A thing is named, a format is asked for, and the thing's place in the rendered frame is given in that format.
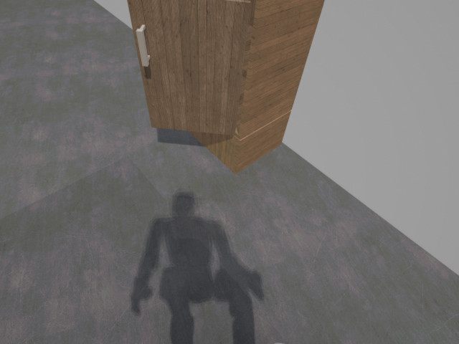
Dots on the cupboard door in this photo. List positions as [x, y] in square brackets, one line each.
[197, 50]

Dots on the handle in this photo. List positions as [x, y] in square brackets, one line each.
[142, 46]

